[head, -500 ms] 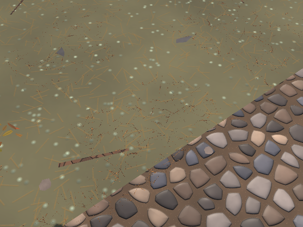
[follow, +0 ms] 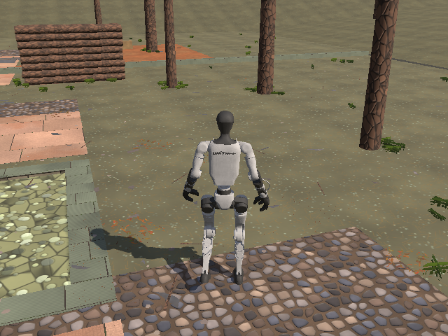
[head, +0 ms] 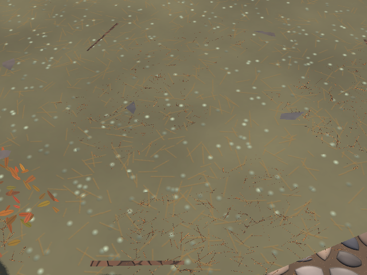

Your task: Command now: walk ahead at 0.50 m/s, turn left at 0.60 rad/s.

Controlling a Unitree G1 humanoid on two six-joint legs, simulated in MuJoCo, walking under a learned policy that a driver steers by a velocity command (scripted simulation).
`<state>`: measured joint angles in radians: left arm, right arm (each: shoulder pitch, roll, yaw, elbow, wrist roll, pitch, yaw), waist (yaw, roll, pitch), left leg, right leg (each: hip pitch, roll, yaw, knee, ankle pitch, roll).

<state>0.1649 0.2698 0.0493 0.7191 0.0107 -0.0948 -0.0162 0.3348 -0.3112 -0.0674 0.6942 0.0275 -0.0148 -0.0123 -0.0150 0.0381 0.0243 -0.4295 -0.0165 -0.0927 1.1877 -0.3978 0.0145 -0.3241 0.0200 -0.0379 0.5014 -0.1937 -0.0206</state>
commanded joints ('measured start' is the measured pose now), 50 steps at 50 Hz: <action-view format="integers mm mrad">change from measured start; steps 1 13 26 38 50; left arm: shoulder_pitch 40 129 40 -224 38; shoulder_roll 102 205 182 125 103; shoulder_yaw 30 60 34 14 29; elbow -26 68 -31 -109 -31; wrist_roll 1 -23 -6 -17 5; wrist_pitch -10 12 -29 -17 -5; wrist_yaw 9 19 12 -11 9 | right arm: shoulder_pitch -40 -312 -104 27 -44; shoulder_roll -82 -13 -112 -148 -101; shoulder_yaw -30 0 -37 -48 -32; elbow -98 -178 -139 -38 -83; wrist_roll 3 0 -23 1 -1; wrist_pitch -7 -18 -46 -34 -12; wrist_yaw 6 60 36 -8 1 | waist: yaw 35 106 26 -51 37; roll -165 -94 9 45 -155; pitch -10 64 -83 -5 -8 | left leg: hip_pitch -251 -238 358 213 -257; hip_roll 116 103 194 129 110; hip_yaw -26 102 -315 -255 -41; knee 1 -507 -939 -881 18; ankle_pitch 82 401 344 254 74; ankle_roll -5 11 279 196 -1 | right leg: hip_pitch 211 337 -327 -153 220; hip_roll -274 -285 -147 -35 -280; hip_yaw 291 -77 127 121 332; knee -304 -341 638 28 -291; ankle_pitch -24 292 -113 274 -62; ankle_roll -141 -123 31 80 -134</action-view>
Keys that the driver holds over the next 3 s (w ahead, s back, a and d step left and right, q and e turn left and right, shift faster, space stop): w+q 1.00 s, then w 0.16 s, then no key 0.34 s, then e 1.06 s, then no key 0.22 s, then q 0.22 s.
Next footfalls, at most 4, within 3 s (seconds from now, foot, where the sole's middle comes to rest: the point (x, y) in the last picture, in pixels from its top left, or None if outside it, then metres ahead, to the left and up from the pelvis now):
0.38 left None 0.34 0.17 -0.77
0.86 right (171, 224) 0.68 0.09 -0.77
1.34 left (78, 216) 0.73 0.46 -0.77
1.70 right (130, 187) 0.85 0.26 -0.77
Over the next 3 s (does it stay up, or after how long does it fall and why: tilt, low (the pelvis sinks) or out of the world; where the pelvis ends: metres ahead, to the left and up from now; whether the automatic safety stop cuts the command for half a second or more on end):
stays up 0.77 0.33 0.00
